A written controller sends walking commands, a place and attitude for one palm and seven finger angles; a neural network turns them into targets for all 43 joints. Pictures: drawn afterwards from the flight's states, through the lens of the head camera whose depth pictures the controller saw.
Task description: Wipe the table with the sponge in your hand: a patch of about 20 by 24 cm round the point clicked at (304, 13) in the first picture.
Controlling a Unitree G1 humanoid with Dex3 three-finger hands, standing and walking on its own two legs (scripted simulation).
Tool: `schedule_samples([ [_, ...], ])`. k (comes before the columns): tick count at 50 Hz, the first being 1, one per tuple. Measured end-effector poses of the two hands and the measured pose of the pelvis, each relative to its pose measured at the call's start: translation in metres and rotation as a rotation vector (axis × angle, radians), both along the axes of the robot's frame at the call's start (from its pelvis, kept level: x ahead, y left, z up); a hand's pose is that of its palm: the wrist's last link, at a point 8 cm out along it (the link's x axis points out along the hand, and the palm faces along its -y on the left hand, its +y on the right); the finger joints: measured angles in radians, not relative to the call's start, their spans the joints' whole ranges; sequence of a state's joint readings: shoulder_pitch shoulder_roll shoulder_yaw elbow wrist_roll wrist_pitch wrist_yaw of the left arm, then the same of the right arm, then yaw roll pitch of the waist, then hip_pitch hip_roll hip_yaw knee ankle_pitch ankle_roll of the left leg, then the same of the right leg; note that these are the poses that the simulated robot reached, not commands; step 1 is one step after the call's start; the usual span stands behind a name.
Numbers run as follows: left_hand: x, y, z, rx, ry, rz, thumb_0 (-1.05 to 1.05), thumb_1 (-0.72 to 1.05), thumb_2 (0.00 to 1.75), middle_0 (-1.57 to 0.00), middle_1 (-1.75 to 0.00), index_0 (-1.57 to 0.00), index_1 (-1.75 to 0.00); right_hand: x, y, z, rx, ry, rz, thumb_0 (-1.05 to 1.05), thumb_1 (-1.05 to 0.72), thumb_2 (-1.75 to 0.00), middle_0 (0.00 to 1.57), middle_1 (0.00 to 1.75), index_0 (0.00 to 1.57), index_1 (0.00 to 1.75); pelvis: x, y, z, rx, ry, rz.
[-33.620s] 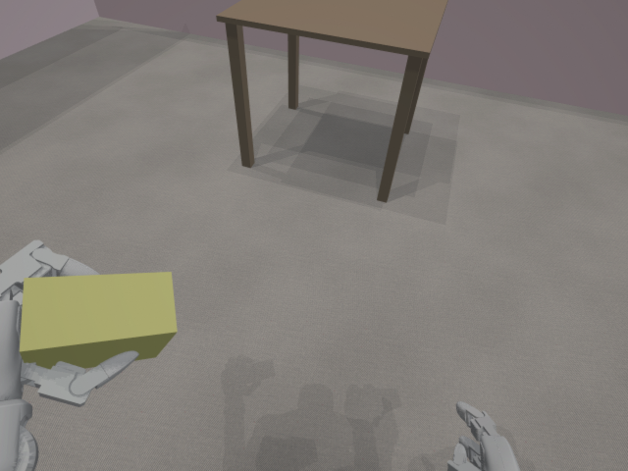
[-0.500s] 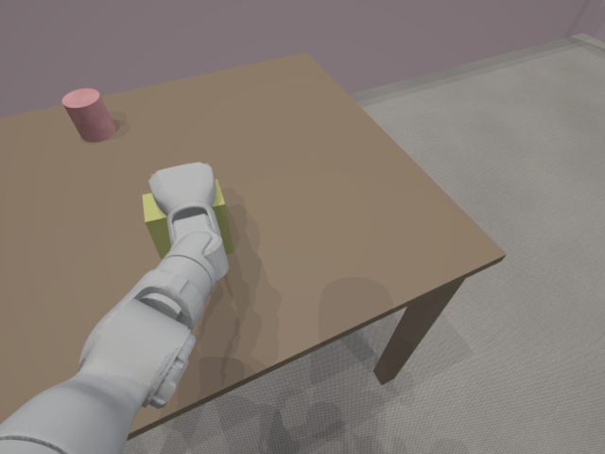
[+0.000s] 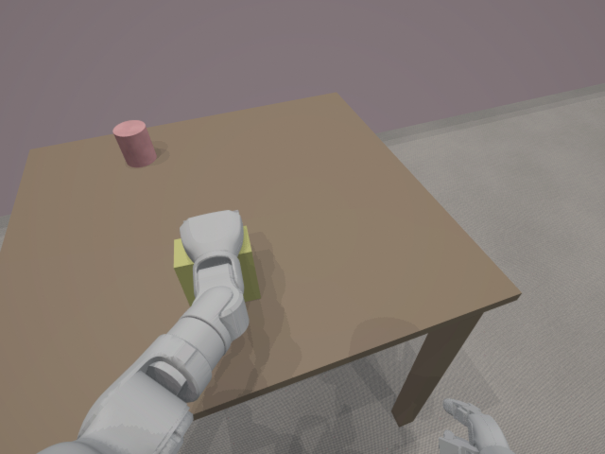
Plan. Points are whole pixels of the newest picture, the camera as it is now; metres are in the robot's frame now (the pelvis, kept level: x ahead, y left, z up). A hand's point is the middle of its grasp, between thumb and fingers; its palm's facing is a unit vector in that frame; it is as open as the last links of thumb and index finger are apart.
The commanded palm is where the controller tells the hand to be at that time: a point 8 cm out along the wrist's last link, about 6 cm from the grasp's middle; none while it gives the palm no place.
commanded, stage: wipe back along the third lane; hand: left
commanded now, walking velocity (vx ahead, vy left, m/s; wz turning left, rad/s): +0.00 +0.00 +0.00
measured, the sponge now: (221, 277) +0.38 +0.17 +0.00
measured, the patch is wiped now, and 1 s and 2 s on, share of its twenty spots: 1.00 1.00 1.00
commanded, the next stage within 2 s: slide back across to the middle lane in 0.70 s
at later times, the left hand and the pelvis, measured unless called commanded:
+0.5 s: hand (228, 286) +0.34 +0.14 +0.04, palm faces -0.02 -0.04 -1.00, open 10.0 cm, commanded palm +0.29 +0.12 +0.07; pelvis -0.02 -0.01 +0.00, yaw +0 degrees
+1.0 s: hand (226, 305) +0.30 +0.14 +0.04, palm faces +0.00 -0.12 -0.99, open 10.0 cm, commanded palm +0.26 +0.14 +0.09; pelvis -0.02 -0.02 +0.00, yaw -2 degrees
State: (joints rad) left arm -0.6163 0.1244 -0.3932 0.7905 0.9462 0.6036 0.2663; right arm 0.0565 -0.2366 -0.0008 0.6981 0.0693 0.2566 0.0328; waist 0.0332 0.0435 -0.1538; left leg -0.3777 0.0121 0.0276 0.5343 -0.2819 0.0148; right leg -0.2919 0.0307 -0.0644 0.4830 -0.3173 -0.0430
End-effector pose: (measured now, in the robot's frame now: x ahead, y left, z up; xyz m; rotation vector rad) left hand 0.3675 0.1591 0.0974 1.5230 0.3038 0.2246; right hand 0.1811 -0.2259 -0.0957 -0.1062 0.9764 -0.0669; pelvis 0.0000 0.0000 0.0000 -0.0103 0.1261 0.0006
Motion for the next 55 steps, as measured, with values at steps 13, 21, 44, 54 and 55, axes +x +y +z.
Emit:
schedule_samples([
  [13, -0.026, -0.009, -0.001, -0.01, -0.004, -0.019, 0.0, -0.48, 1.05, -0.72, -1.36, -0.73, -1.35, -0.018, -0.009, -0.003, 0.017, 0.001, -0.012, 0.01, -0.91, -0.9, 0.2, 0.3, 0.2, 0.3, -0.01, -0.009, 0.001, 0.008, -0.036, -0.005],
  [21, -0.043, -0.017, -0.001, -0.002, -0.017, -0.038, 0.0, -0.48, 1.05, -0.71, -1.36, -0.73, -1.35, -0.025, -0.013, -0.003, 0.034, -0.017, -0.018, 0.01, -0.91, -0.9, 0.2, 0.3, 0.2, 0.3, -0.016, -0.011, 0.001, 0.011, -0.055, -0.01],
  [44, -0.081, -0.029, -0.002, -0.045, -0.047, -0.049, 0.01, -0.48, 1.05, -0.71, -1.36, -0.72, -1.35, 0.006, -0.007, 0.02, 0.071, -0.149, 0.039, 0.01, -0.91, -0.9, 0.2, 0.3, 0.2, 0.3, -0.025, -0.02, 0.001, 0.019, -0.099, -0.019],
  [54, -0.086, -0.018, 0.002, -0.09, -0.045, -0.026, 0.01, -0.48, 1.05, -0.71, -1.36, -0.72, -1.35, 0.002, -0.018, 0.022, 0.045, -0.167, 0.012, 0.01, -0.91, -0.9, 0.2, 0.3, 0.2, 0.3, -0.024, -0.023, 0.002, 0.021, -0.11, -0.033],
  [55, -0.086, -0.017, 0.002, -0.092, -0.045, -0.025, 0.01, -0.48, 1.05, -0.71, -1.36, -0.72, -1.35, 0.002, -0.019, 0.022, 0.043, -0.167, 0.009, 0.01, -0.91, -0.9, 0.2, 0.3, 0.2, 0.3, -0.024, -0.023, 0.002, 0.022, -0.111, -0.035],
])
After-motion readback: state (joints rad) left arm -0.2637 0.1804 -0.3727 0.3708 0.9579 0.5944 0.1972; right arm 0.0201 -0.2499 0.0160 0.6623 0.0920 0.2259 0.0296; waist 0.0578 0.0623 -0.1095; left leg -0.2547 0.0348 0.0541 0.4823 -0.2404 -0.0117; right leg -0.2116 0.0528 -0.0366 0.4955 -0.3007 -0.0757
